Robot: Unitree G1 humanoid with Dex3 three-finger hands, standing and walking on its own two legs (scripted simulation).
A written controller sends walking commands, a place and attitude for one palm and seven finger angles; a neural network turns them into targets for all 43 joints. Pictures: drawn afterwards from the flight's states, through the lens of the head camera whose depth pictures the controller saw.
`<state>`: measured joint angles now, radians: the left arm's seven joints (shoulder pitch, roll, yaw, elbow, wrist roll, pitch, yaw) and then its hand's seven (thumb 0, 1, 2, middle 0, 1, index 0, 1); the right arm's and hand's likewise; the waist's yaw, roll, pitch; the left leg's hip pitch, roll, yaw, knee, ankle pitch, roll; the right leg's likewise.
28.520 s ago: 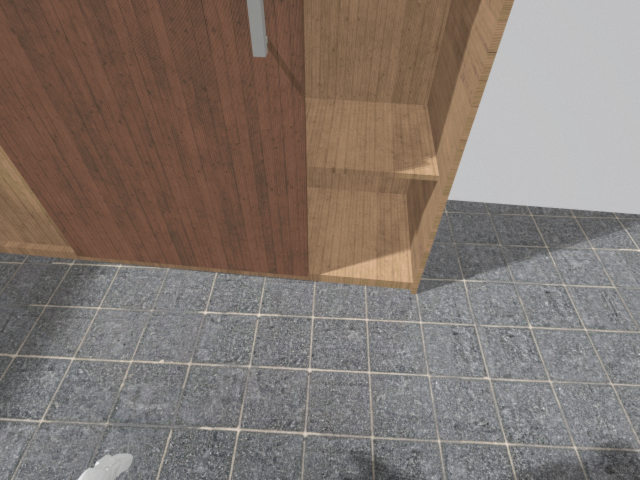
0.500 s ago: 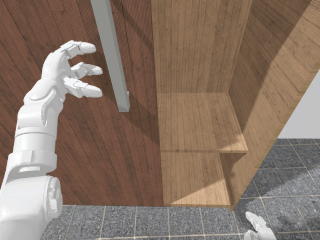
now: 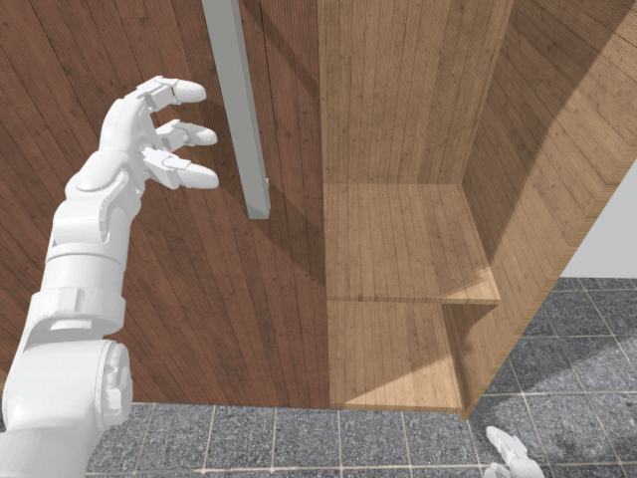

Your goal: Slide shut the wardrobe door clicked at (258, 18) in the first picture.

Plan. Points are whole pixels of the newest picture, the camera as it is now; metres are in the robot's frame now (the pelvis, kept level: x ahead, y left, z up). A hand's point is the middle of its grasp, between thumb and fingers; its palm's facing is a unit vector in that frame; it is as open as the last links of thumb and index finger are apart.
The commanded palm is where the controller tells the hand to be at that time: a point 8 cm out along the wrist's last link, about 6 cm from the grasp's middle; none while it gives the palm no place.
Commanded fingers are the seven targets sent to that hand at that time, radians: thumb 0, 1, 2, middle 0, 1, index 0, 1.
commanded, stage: move the hooked fingers beside the handle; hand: left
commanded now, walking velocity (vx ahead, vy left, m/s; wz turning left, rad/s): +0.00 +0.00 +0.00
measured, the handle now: (246, 111) +0.46 +0.09 +0.26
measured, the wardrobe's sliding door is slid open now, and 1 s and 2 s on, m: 0.40 0.40 0.40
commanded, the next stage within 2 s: feel for the door with the fingertips in 2.00 s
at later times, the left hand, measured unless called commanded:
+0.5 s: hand (188, 139) +0.43 +0.16 +0.25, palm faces -0.03 -1.00 -0.04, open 13.2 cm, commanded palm +0.43 +0.25 +0.28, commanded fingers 0.00 -0.50 0.30 -0.30 -1.20 -0.30 -1.20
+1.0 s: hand (164, 120) +0.42 +0.18 +0.27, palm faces +0.01 -1.00 -0.04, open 13.7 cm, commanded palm +0.41 +0.23 +0.28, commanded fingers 0.00 -0.50 0.30 -0.30 -1.20 -0.30 -1.20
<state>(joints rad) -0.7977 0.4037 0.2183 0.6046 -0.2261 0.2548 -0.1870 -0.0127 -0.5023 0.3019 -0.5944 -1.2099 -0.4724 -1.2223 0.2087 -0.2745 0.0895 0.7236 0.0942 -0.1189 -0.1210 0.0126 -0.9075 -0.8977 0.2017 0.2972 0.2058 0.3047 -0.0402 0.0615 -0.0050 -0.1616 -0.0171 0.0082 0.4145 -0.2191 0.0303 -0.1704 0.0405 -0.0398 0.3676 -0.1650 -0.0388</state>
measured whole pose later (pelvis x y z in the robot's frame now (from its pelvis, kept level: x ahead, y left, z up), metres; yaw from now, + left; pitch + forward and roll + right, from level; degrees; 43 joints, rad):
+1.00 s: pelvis +0.01 -0.01 +0.00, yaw +1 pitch -2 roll +0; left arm -0.78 0.42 0.27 0.53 -0.22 0.30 -0.21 -0.01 -0.50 0.30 -0.47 -1.23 -0.34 -1.22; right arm 0.19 -0.29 0.08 0.71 0.10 -0.12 -0.09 0.01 -0.91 -0.90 0.20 0.30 0.21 0.30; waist -0.02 0.07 -0.02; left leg -0.12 -0.02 0.00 0.38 -0.22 0.02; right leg -0.13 0.04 -0.05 0.35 -0.18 -0.05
